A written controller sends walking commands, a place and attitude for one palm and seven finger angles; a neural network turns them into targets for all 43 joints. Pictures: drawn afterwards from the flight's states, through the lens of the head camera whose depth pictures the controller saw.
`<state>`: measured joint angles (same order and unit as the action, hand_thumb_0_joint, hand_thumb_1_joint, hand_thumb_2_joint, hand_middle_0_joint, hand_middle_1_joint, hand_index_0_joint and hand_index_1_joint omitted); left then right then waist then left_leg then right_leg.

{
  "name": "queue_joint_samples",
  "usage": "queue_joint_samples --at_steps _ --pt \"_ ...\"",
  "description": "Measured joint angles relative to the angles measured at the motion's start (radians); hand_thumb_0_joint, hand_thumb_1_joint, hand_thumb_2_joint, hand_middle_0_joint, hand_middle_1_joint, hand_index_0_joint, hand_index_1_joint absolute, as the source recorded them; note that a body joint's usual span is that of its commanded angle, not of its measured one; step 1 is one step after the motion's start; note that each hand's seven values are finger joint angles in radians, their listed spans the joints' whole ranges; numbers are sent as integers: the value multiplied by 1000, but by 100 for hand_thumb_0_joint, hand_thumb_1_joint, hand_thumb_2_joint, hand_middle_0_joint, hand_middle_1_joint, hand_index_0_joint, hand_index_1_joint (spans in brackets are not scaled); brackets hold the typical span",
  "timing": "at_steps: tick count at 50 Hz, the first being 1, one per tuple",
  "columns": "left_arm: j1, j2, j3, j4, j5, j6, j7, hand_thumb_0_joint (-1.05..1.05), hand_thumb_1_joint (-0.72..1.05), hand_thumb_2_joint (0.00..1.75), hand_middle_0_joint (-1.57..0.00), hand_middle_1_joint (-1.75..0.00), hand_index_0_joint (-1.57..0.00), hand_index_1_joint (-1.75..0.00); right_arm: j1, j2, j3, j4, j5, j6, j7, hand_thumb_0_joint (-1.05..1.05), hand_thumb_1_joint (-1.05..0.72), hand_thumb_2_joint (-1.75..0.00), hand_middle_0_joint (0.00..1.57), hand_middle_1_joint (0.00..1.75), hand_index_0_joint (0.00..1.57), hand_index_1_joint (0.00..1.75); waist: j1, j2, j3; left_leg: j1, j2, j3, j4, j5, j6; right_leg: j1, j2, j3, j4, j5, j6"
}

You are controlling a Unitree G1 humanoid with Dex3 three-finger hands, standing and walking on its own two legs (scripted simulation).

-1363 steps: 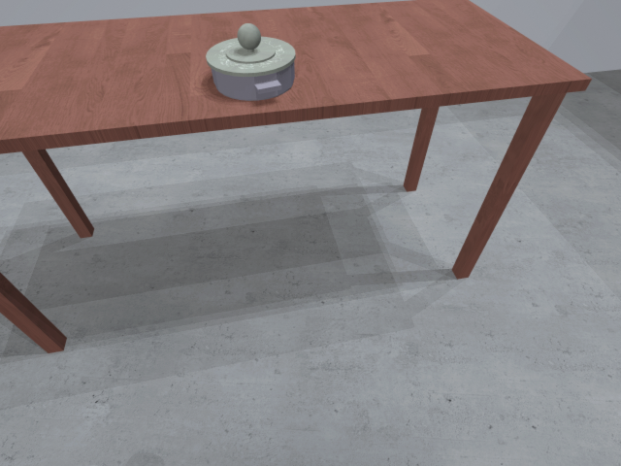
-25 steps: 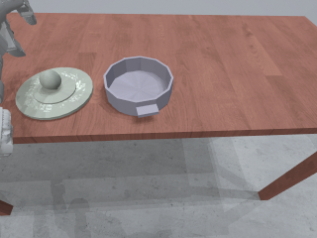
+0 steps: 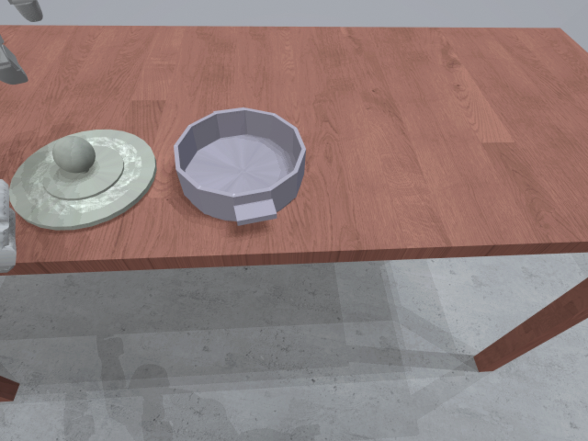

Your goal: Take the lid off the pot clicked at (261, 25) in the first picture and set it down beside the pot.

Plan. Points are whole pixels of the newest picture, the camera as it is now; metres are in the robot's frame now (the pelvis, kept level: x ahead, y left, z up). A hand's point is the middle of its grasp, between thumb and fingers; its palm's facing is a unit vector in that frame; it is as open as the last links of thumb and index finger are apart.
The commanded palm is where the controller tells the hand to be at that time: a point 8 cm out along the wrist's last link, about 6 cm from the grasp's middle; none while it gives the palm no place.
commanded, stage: draw the hand back to the body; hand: left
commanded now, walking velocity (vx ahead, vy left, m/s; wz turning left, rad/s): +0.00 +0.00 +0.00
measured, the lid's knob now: (74, 154) +0.48 +0.30 +0.12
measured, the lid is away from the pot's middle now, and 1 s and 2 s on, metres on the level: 0.23 0.23 0.23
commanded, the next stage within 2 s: none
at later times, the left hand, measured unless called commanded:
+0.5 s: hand (29, 66) +0.42 +0.25 +0.28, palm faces +0.12 -0.45 -0.88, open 11.0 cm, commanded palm +0.37 +0.27 +0.33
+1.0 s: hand (20, 67) +0.37 +0.21 +0.32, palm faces +0.54 -0.82 -0.20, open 9.8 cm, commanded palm +0.31 +0.25 +0.32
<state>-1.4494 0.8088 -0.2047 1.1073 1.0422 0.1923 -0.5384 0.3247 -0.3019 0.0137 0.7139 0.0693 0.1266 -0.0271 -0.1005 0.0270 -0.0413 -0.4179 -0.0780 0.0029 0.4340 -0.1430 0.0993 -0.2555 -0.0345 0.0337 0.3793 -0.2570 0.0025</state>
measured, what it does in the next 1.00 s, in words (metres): shifts its weight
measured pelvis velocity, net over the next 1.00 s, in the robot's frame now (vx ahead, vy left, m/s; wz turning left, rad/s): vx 0.02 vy -0.08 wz -0.03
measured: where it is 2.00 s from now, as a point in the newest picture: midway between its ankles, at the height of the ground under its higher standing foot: outside the picture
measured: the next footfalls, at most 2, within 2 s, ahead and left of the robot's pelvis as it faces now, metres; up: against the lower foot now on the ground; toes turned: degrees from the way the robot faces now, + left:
none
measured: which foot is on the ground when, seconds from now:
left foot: down 0.00-1.00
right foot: down 0.00-1.00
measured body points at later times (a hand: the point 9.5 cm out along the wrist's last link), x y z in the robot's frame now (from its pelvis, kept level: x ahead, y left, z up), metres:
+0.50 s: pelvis +0.00 -0.04 +0.00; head +0.02 -0.06 +0.45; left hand +0.41 +0.27 +0.33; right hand +0.13 -0.29 -0.11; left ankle +0.04 +0.05 -0.74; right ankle -0.04 -0.17 -0.74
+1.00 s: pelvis +0.02 -0.08 +0.00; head +0.01 -0.10 +0.45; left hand +0.33 +0.26 +0.33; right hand +0.15 -0.34 -0.11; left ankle +0.04 +0.05 -0.74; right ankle -0.04 -0.17 -0.74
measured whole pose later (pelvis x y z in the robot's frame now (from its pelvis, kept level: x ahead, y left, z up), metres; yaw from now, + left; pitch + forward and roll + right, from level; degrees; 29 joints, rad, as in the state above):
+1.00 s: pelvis +0.02 -0.08 +0.00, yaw -1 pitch -1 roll +0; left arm -0.45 0.57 0.45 0.17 -0.07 -0.04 0.08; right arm 0.23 -0.29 0.01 0.68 0.06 0.05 -0.05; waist 0.02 0.05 -0.02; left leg -0.21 0.02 -0.01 0.43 -0.20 -0.01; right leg -0.05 0.06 0.04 0.36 -0.29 -0.04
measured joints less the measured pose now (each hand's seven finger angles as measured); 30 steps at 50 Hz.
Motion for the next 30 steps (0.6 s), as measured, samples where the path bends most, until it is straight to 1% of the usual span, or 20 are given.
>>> queue_joint_samples --at_steps 5,9,12,15,19,22,23,24,25,26,27,28,29,30 --pt "70 29 46 -69 -3 -9 -1 0 -17 98 -56 -49 -56 -48 9 -1 -7 -23 1 14 6 1 -90 -90 20 30 20 30 -2 0 0 8 8 0 1 -7 -9 6 7 3 -1 -3 8" --pt "159 48 77 -151 -22 -3 -7 0 -17 98 -56 -49 -56 -48 6 -3 -9 -45 8 28 11 1 -90 -90 20 30 20 30 4 4 2 18 15 1 6 -16 -16 17 13 5 1 -7 19" --pt "231 50 92 -243 -38 12 -16 0 -17 98 -56 -49 -56 -48 -3 -3 -11 -62 13 39 16 1 -90 -90 20 30 20 30 13 10 5 25 19 -4 9 -19 -22 26 18 0 3 -10 19" --pt "310 52 126 -349 -58 14 -19 0 -17 98 -56 -49 -56 -48 -21 -6 -10 -81 16 45 19 1 -90 -90 20 30 20 30 24 20 7 33 23 -9 10 -19 -28 35 22 -4 3 -11 18" --pt "392 50 152 -429 -90 19 -21 0 -17 98 -56 -49 -56 -48 -58 -11 -4 -106 24 58 19 1 -90 -90 20 30 20 30 42 37 10 42 27 -15 18 -22 -36 42 26 -9 17 -17 22" --pt "449 45 154 -481 -108 34 -31 0 -17 98 -56 -49 -56 -48 -86 -12 1 -122 29 72 18 1 -90 -90 20 30 20 30 57 46 10 50 28 -22 23 -22 -41 47 29 -16 32 -25 18" --pt "460 25 201 -486 -246 24 9 0 -17 98 -56 -49 -56 -48 -85 -8 -5 -132 27 59 17 1 -90 -90 20 30 20 30 71 49 20 59 30 -25 24 -22 -44 57 32 -18 33 -25 14" --pt "471 -1 255 -483 -406 -10 74 0 -17 98 -56 -49 -56 -48 -83 -4 -5 -140 24 39 13 1 -90 -90 20 30 20 30 87 49 34 74 33 -26 22 -22 -48 71 35 -19 31 -24 9" --pt "486 -26 294 -483 -532 -45 143 0 -17 98 -57 -49 -56 -48 -85 0 3 -144 20 24 9 1 -90 -90 20 30 20 30 101 46 45 88 37 -25 18 -21 -53 83 38 -17 30 -23 4" --pt "508 -51 330 -496 -638 -73 206 0 -17 98 -57 -49 -56 -48 -89 6 14 -146 19 16 6 1 -90 -90 20 30 20 30 108 40 51 100 41 -24 14 -21 -57 92 42 -15 29 -23 1" --pt "533 -75 364 -515 -728 -98 263 0 -17 98 -57 -49 -56 -48 -94 15 24 -147 18 9 1 1 -90 -90 20 30 20 30 112 32 53 109 45 -24 12 -21 -61 100 46 -14 28 -22 -1" --pt "559 -98 394 -536 -800 -121 315 0 -17 98 -57 -49 -56 -48 -98 25 34 -146 16 1 -2 1 -90 -90 20 30 20 30 114 22 52 117 51 -23 10 -22 -66 107 51 -13 26 -21 -4" --pt "589 -117 424 -565 -858 -139 360 0 -17 98 -57 -49 -56 -48 -102 34 42 -144 14 -5 -4 1 -90 -90 20 30 20 30 113 12 50 125 57 -22 9 -24 -70 115 57 -11 22 -20 -8" --pt "616 -133 450 -590 -905 -157 401 0 -17 98 -57 -49 -56 -48 -106 44 47 -143 11 -12 -6 1 -90 -90 20 30 20 30 111 3 48 133 63 -20 9 -27 -75 123 63 -8 19 -20 -13"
